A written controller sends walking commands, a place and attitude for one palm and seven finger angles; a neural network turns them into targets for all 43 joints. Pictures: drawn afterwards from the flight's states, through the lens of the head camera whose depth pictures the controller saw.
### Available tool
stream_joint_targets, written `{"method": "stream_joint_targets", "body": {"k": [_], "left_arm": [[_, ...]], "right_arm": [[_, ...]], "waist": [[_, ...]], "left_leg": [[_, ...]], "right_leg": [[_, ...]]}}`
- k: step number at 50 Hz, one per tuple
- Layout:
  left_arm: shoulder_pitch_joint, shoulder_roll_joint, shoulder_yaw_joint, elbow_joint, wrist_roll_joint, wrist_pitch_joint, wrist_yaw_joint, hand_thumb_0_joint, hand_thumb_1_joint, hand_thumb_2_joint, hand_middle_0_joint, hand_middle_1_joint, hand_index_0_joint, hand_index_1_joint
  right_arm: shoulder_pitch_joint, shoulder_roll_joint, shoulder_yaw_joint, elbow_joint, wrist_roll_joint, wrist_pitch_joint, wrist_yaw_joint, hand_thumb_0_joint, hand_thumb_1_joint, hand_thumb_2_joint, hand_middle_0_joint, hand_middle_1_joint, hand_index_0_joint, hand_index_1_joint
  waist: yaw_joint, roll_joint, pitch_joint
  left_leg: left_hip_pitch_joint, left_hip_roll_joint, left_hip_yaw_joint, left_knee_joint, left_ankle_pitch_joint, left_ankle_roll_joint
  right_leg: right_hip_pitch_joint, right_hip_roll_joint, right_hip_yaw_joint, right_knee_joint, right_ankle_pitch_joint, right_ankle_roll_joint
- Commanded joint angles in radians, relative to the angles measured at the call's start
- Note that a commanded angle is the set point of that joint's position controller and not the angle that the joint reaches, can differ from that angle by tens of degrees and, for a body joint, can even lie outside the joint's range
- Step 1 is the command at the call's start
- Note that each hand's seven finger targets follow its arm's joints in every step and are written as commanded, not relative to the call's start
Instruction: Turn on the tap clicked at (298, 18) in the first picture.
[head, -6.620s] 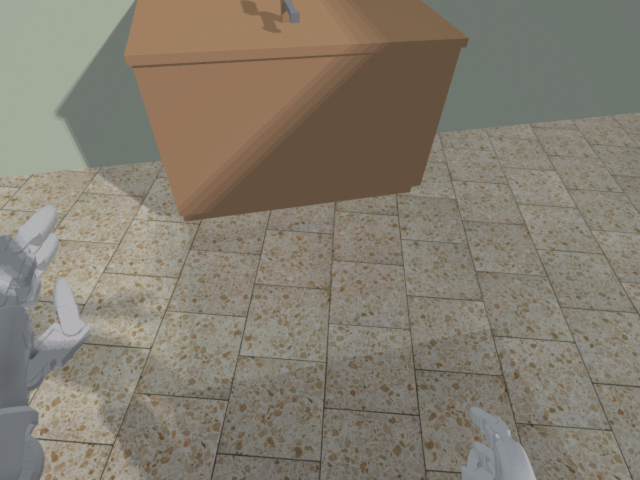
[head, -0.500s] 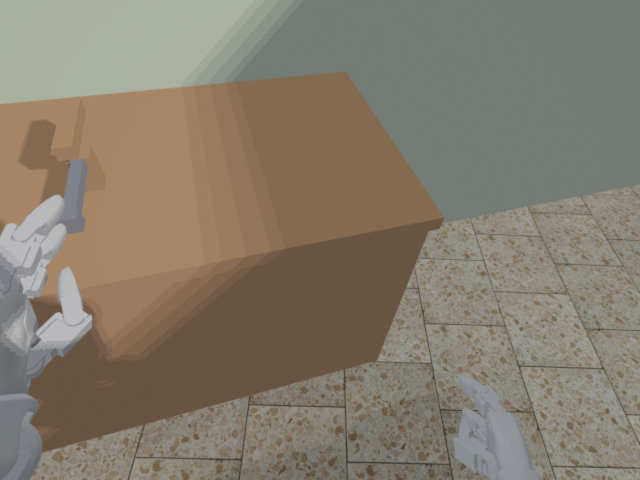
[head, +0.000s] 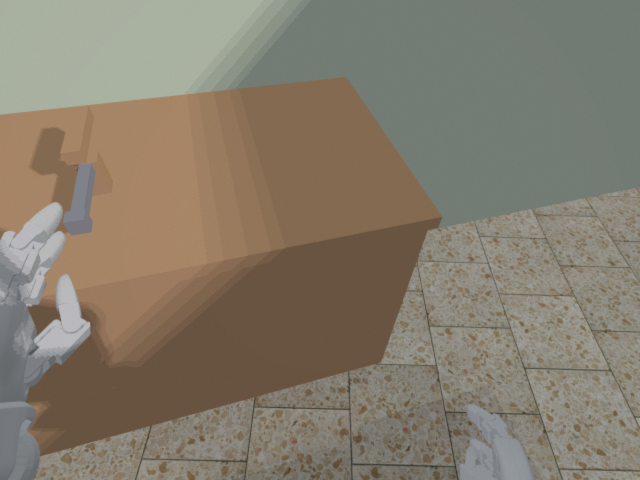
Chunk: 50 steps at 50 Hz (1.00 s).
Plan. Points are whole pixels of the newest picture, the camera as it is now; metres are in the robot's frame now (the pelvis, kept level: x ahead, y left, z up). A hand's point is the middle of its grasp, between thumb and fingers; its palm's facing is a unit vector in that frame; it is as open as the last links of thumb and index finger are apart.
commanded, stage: look again from close up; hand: left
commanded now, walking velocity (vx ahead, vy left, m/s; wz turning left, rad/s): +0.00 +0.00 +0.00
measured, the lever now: (78, 222) +0.43 +0.41 +0.04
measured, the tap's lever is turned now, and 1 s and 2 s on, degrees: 0 0 0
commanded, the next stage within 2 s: shuffle to correct the standing spot in 0.08 s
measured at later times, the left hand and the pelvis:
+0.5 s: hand (62, 324) +0.22 +0.27 +0.15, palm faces +0.39 -0.85 -0.37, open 7.4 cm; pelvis +0.01 +0.02 -0.01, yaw +1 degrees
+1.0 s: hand (73, 255) +0.29 +0.29 +0.15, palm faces +0.40 -0.83 -0.38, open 7.4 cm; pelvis +0.07 +0.04 -0.02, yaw +1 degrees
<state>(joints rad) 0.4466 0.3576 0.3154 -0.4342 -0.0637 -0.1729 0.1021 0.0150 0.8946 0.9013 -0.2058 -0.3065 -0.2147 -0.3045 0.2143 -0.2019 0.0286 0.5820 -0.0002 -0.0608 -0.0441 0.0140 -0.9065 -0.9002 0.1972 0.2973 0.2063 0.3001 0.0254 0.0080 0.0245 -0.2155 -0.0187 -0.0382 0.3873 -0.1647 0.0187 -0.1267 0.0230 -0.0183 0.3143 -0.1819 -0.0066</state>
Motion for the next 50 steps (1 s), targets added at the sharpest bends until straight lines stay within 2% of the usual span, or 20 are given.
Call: {"method": "stream_joint_targets", "body": {"k": [1, 11, 14, 18, 21, 26, 31, 33, 35, 37, 38, 40, 41, 42, 43, 44, 45, 47, 49, 50], "left_arm": [[-0.059, 0.161, 0.120, -0.179, -0.003, -0.067, 0.022, 0.000, 0.900, 0.900, -0.200, -0.300, -0.200, -0.300], [-0.109, 0.161, 0.102, -0.190, 0.008, -0.068, 0.022, 0.000, 0.900, 0.900, -0.200, -0.300, -0.200, -0.300], [-0.117, 0.183, 0.115, -0.229, 0.009, -0.072, 0.025, 0.000, 0.900, 0.900, -0.200, -0.300, -0.200, -0.300], [-0.088, 0.172, 0.116, -0.220, 0.010, -0.079, 0.028, 0.000, 0.900, 0.900, -0.200, -0.300, -0.200, -0.300], [-0.081, 0.172, 0.128, -0.214, 0.011, -0.085, 0.029, 0.000, 0.900, 0.900, -0.200, -0.300, -0.200, -0.300], [-0.089, 0.165, 0.131, -0.203, 0.011, -0.097, 0.030, 0.000, 0.900, 0.900, -0.200, -0.300, -0.200, -0.300], [-0.097, 0.162, 0.124, -0.230, 0.017, -0.111, 0.032, 0.000, 0.900, 0.900, -0.200, -0.300, -0.200, -0.300], [-0.084, 0.176, 0.139, -0.227, 0.018, -0.114, 0.035, 0.000, 0.900, 0.900, -0.200, -0.300, -0.200, -0.300], [-0.069, 0.191, 0.156, -0.234, 0.016, -0.120, 0.039, 0.000, 0.900, 0.900, -0.200, -0.300, -0.200, -0.300], [-0.080, 0.204, 0.170, -0.228, 0.015, -0.127, 0.044, 0.000, 0.900, 0.900, -0.200, -0.300, -0.200, -0.300], [-0.074, 0.209, 0.183, -0.222, 0.015, -0.133, 0.048, 0.000, 0.900, 0.900, -0.200, -0.300, -0.200, -0.300], [-0.053, 0.205, 0.195, -0.224, 0.013, -0.131, 0.049, 0.000, 0.900, 0.900, -0.200, -0.300, -0.200, -0.300], [-0.062, 0.208, 0.200, -0.240, 0.011, -0.127, 0.047, 0.000, 0.900, 0.900, -0.200, -0.300, -0.200, -0.300], [-0.062, 0.206, 0.206, -0.267, 0.007, -0.126, 0.043, 0.000, 0.900, 0.900, -0.200, -0.300, -0.200, -0.300], [-0.076, 0.201, 0.192, -0.331, 0.007, -0.132, 0.041, 0.000, 0.900, 0.900, -0.200, -0.300, -0.200, -0.300], [-0.105, 0.221, 0.197, -0.379, 0.019, -0.144, 0.045, 0.000, 0.900, 0.900, -0.200, -0.300, -0.200, -0.300], [-0.115, 0.233, 0.194, -0.375, 0.030, -0.148, 0.050, 0.000, 0.900, 0.900, -0.200, -0.300, -0.200, -0.300], [-0.095, 0.188, 0.157, -0.354, 0.024, -0.133, 0.047, 0.000, 0.900, 0.900, -0.200, -0.300, -0.200, -0.300], [-0.066, 0.185, 0.160, -0.348, 0.019, -0.122, 0.047, 0.000, 0.900, 0.900, -0.200, -0.300, -0.200, -0.300], [-0.032, 0.175, 0.158, -0.326, 0.021, -0.121, 0.044, 0.000, 0.900, 0.900, -0.200, -0.300, -0.200, -0.300]], "right_arm": [[-0.100, -0.119, -0.051, -0.160, 0.004, -0.053, -0.014, 0.000, -0.900, -0.900, 0.200, 0.300, 0.200, 0.300], [-0.097, -0.125, -0.057, -0.156, 0.003, -0.056, -0.015, 0.000, -0.900, -0.900, 0.200, 0.300, 0.200, 0.300], [-0.107, -0.132, -0.065, -0.159, -0.001, -0.064, -0.012, 0.000, -0.900, -0.900, 0.200, 0.300, 0.200, 0.300], [-0.106, -0.131, -0.066, -0.154, -0.004, -0.070, -0.008, 0.000, -0.900, -0.900, 0.200, 0.300, 0.200, 0.300], [-0.101, -0.132, -0.066, -0.149, -0.003, -0.073, -0.009, 0.000, -0.900, -0.900, 0.200, 0.300, 0.200, 0.300], [-0.082, -0.138, -0.067, -0.141, 0.003, -0.080, -0.006, 0.000, -0.900, -0.900, 0.200, 0.300, 0.200, 0.300], [-0.077, -0.135, -0.069, -0.139, 0.006, -0.082, 0.000, 0.000, -0.900, -0.900, 0.200, 0.300, 0.200, 0.300], [-0.082, -0.133, -0.071, -0.141, 0.010, -0.077, 0.005, 0.000, -0.900, -0.900, 0.200, 0.300, 0.200, 0.300], [-0.086, -0.120, -0.072, -0.142, 0.013, -0.068, 0.010, 0.000, -0.900, -0.900, 0.200, 0.300, 0.200, 0.300], [-0.091, -0.114, -0.074, -0.141, 0.016, -0.060, 0.018, 0.000, -0.900, -0.900, 0.200, 0.300, 0.200, 0.300], [-0.092, -0.111, -0.072, -0.140, 0.016, -0.054, 0.020, 0.000, -0.900, -0.900, 0.200, 0.300, 0.200, 0.300], [-0.098, -0.099, -0.066, -0.137, 0.017, -0.040, 0.023, 0.000, -0.900, -0.900, 0.200, 0.300, 0.200, 0.300], [-0.082, -0.096, -0.066, -0.132, 0.019, -0.033, 0.021, 0.000, -0.900, -0.900, 0.200, 0.300, 0.200, 0.300], [-0.070, -0.112, -0.074, -0.128, 0.019, -0.032, 0.014, 0.000, -0.900, -0.900, 0.200, 0.300, 0.200, 0.300], [-0.074, -0.123, -0.082, -0.144, 0.020, -0.040, 0.014, 0.000, -0.900, -0.900, 0.200, 0.300, 0.200, 0.300], [-0.084, -0.107, -0.075, -0.155, 0.007, -0.060, 0.013, 0.000, -0.900, -0.900, 0.200, 0.300, 0.200, 0.300], [-0.071, -0.102, -0.067, -0.139, -0.014, -0.071, 0.021, 0.000, -0.900, -0.900, 0.200, 0.300, 0.200, 0.300], [-0.060, -0.129, -0.092, -0.127, -0.007, -0.074, 0.030, 0.000, -0.900, -0.900, 0.200, 0.300, 0.200, 0.300], [-0.078, -0.127, -0.088, -0.129, 0.010, -0.084, 0.026, 0.000, -0.900, -0.900, 0.200, 0.300, 0.200, 0.300], [-0.059, -0.120, -0.088, -0.119, 0.012, -0.086, 0.024, 0.000, -0.900, -0.900, 0.200, 0.300, 0.200, 0.300]], "waist": [[0.000, 0.037, -0.113], [-0.003, 0.045, -0.125], [-0.011, 0.072, -0.118], [-0.012, 0.062, -0.075], [-0.011, 0.062, -0.067], [-0.014, 0.087, -0.097], [-0.015, 0.089, -0.123], [-0.010, 0.022, -0.138], [-0.009, -0.107, -0.149], [-0.005, -0.186, -0.112], [0.001, -0.184, -0.093], [0.000, -0.141, -0.057], [-0.031, -0.084, -0.062], [-0.056, 0.070, -0.111], [-0.061, 0.290, -0.154], [-0.066, 0.351, -0.148], [-0.068, 0.240, -0.152], [-0.061, 0.103, -0.103], [-0.038, 0.096, -0.063], [-0.035, 0.114, -0.046]], "left_leg": [[0.034, 0.017, -0.002, -0.066, 0.063, -0.024], [0.023, 0.013, -0.001, -0.070, -0.018, -0.014], [0.006, 0.007, 0.004, -0.041, -0.109, -0.003], [-0.064, 0.020, -0.033, -0.019, -0.242, 0.018], [-0.097, 0.040, -0.068, -0.006, -0.250, 0.033], [-0.076, 0.089, -0.138, 0.015, -0.093, 0.060], [-0.052, 0.110, -0.135, 0.090, 0.128, 0.062], [-0.111, 0.084, -0.090, 0.166, 0.132, 0.049], [-0.200, 0.021, 0.006, 0.318, 0.099, 0.021], [-0.300, -0.004, 0.072, 0.431, -0.066, 0.003], [-0.334, 0.010, 0.066, 0.435, -0.182, 0.004], [-0.267, 0.039, 0.045, 0.303, -0.234, 0.023], [-0.105, 0.026, 0.060, 0.157, -0.113, 0.031], [0.105, 0.047, -0.027, 0.053, 0.072, 0.065], [0.321, 0.212, -0.272, 0.013, 0.356, 0.125], [0.422, 0.296, -0.388, -0.012, 0.588, 0.148], [0.444, 0.300, -0.394, -0.001, 0.655, 0.096], [0.327, 0.263, -0.252, 0.011, 0.550, 0.113], [0.231, 0.205, -0.112, -0.015, 0.472, 0.133], [0.186, 0.192, -0.100, -0.030, 0.452, 0.124]], "right_leg": [[0.003, -0.023, 0.019, -0.060, 0.077, 0.010], [0.023, -0.023, 0.018, -0.062, 0.022, 0.010], [-0.002, -0.043, 0.026, -0.053, -0.084, -0.003], [-0.043, -0.064, 0.048, -0.015, -0.225, -0.022], [-0.041, -0.066, 0.050, 0.058, -0.207, -0.031], [-0.043, -0.055, 0.003, 0.242, -0.036, -0.023], [-0.044, -0.067, -0.007, 0.295, 0.034, -0.025], [0.020, -0.106, 0.048, 0.269, 0.095, -0.048], [0.108, -0.214, 0.185, 0.224, 0.237, -0.105], [0.151, -0.325, 0.314, 0.182, 0.314, -0.166], [0.161, -0.349, 0.322, 0.177, 0.311, -0.179], [0.085, -0.335, 0.265, 0.234, 0.267, -0.150], [-0.029, -0.270, 0.178, 0.323, 0.242, -0.105], [-0.179, -0.133, 0.035, 0.515, 0.205, -0.035], [-0.428, -0.016, -0.059, 0.747, -0.192, 0.023], [-0.568, 0.004, -0.010, 0.949, -0.427, 0.006], [-0.618, -0.007, 0.022, 1.049, -0.386, -0.013], [-0.615, -0.044, 0.010, 1.057, -0.311, -0.012], [-0.570, -0.053, -0.051, 0.926, -0.249, 0.000], [-0.536, -0.060, -0.072, 0.852, -0.210, 0.002]]}}
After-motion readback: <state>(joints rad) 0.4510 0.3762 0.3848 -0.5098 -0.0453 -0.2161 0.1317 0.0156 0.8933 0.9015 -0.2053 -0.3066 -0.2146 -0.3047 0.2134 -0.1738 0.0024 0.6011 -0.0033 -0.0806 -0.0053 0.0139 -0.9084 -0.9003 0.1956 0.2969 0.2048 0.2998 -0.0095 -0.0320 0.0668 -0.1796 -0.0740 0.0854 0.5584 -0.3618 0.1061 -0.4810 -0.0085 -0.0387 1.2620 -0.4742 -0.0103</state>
